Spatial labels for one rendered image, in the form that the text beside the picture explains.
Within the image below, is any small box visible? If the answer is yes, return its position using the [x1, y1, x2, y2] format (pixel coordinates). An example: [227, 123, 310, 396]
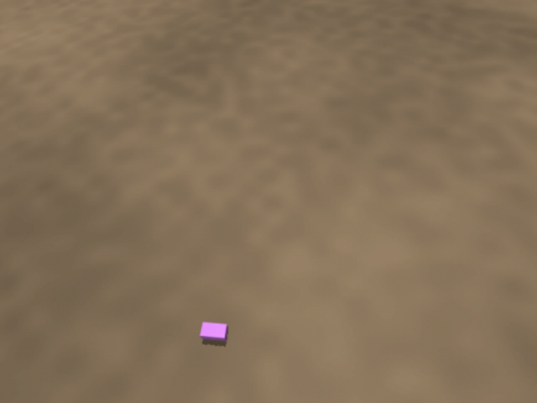
[200, 322, 228, 341]

